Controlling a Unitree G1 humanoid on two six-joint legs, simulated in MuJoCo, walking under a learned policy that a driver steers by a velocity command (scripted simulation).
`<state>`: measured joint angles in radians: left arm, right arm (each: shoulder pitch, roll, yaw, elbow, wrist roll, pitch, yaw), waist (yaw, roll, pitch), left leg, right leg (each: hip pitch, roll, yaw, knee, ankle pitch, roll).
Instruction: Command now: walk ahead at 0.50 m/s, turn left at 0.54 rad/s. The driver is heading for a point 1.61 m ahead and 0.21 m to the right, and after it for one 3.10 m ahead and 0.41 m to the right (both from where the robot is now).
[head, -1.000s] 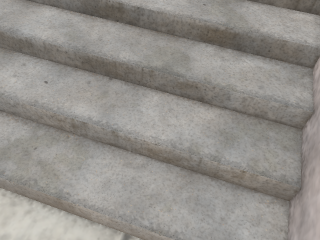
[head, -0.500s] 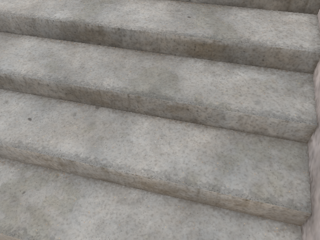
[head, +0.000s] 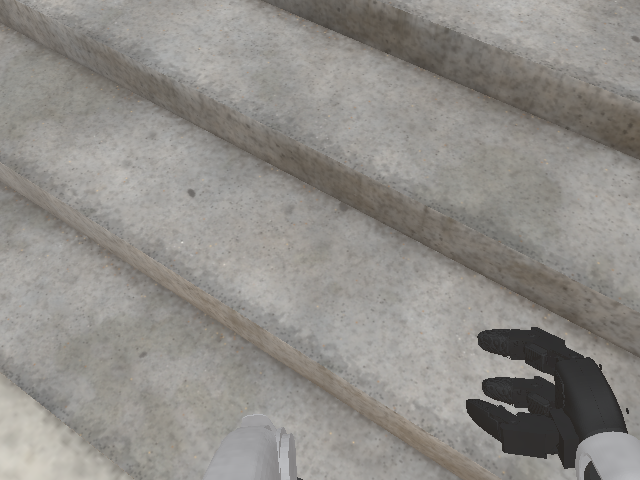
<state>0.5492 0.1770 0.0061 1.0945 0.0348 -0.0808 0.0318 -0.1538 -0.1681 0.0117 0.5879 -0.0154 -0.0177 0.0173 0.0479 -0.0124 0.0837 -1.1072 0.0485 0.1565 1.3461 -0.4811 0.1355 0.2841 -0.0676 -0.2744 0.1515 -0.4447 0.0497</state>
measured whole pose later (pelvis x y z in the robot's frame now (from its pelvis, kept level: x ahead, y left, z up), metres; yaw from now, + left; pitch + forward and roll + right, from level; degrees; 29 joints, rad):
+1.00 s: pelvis +0.63 +0.06 +0.25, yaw -18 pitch +5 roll +0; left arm 0.39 0.25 0.05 0.91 0.02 -0.09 0.03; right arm 0.08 -0.16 0.03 0.58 -0.06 -0.06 0.01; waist 0.04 -0.01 -0.05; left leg -0.97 0.13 -0.04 1.30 -0.21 0.02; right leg -0.17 0.17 0.07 0.47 -0.37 -0.16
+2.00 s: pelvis +1.22 -0.08 +0.47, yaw -26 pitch +2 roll -1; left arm 0.34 0.19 0.06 0.90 0.03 -0.08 0.01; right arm 0.21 -0.16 -0.06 0.67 -0.04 -0.04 -0.02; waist -0.02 0.03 -0.04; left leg -0.85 -0.04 -0.10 1.71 -0.24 0.06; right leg -0.39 0.06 -0.14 0.66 -0.33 -0.11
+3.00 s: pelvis +1.44 -0.04 +0.59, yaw -13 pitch +1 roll -1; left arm 0.21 0.17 0.01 0.60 0.01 0.09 0.05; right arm 0.21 -0.23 -0.07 0.64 -0.04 0.07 -0.06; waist -0.04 0.03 -0.02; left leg -0.51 -0.13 -0.03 0.53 -0.10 0.10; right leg -0.50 0.03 0.04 0.93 -0.47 0.04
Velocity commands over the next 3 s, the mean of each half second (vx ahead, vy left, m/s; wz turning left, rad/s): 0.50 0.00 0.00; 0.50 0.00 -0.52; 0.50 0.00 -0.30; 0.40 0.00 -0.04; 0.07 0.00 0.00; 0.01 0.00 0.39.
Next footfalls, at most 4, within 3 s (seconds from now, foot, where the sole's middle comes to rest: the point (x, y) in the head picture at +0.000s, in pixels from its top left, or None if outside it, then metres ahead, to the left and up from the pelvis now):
0.02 left None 0.26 0.08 -0.63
0.68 right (336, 335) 0.57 0.04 -0.51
1.22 left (318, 79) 1.08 0.09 -0.40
1.76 right None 1.25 -0.16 -0.28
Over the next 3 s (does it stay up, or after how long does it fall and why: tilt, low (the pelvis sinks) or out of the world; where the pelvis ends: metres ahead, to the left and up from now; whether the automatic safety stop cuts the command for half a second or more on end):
stays up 1.44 -0.04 0.59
